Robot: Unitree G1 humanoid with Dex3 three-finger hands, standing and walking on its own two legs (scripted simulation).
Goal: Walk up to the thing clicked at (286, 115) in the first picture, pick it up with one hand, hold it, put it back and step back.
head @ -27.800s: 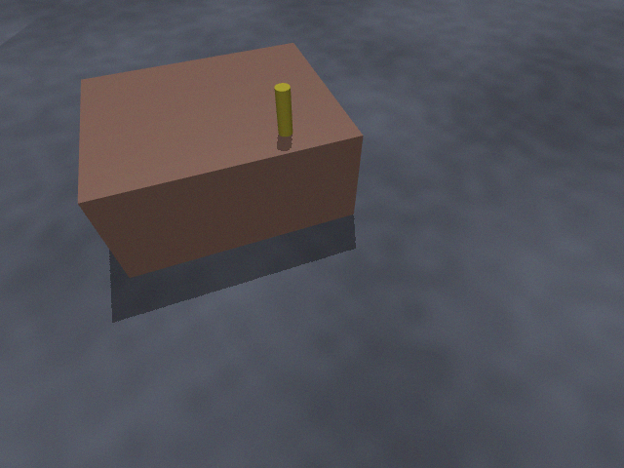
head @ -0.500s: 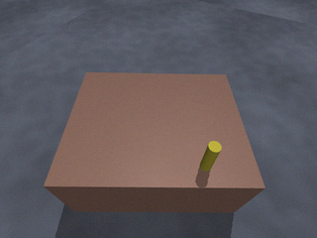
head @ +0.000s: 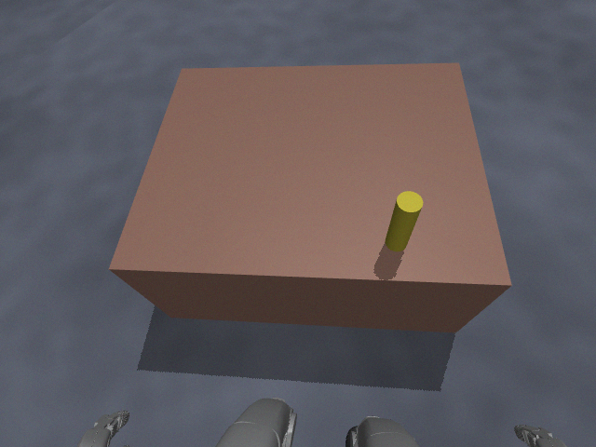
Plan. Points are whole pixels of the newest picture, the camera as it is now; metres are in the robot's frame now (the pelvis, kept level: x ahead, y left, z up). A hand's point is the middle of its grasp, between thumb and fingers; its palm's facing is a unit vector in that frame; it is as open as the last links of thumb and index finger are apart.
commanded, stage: step back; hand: right
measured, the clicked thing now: (402, 223) +0.55 -0.20 -0.26
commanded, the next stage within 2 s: none
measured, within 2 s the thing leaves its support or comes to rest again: neither
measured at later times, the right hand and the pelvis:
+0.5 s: hand out of the picture +0.00 -0.22 -0.14, palm faces -0.05 +0.92 -0.40, open 7.4 cm; pelvis -0.14 +0.03 +0.00, yaw -1 degrees
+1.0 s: hand out of the picture -0.22 -0.23 -0.17, palm faces -0.06 +0.91 -0.41, open 7.4 cm; pelvis -0.29 +0.04 -0.02, yaw +1 degrees
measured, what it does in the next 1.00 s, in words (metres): walks backwards: left foot, then right foot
